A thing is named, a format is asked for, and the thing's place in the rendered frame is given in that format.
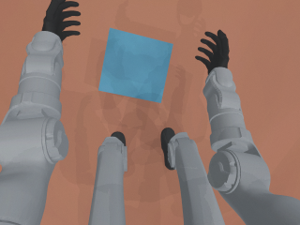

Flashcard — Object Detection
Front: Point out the robot right upper arm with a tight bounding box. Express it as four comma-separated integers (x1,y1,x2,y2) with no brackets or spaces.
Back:
207,149,300,225

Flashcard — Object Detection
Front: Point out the robot left hand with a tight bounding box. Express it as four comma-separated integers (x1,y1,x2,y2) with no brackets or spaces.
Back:
41,0,81,42

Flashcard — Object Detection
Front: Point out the carton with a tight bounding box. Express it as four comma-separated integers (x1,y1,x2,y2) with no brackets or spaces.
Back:
98,27,173,103

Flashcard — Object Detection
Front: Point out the robot right hand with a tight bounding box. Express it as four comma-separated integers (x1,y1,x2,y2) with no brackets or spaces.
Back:
195,29,230,75

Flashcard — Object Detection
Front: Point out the left robot forearm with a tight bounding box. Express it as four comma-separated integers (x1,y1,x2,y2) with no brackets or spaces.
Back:
0,31,64,164

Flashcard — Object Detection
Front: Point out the robot left upper arm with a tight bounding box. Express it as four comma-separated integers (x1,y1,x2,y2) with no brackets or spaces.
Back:
0,116,69,225

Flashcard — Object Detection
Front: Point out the left robot shin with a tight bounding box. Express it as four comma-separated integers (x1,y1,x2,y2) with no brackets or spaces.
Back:
97,136,122,161

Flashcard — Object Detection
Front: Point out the right robot forearm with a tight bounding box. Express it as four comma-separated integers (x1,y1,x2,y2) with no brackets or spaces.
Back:
202,67,264,160

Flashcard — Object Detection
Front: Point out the robot right foot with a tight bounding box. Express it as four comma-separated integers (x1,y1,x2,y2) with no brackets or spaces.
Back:
160,127,175,171

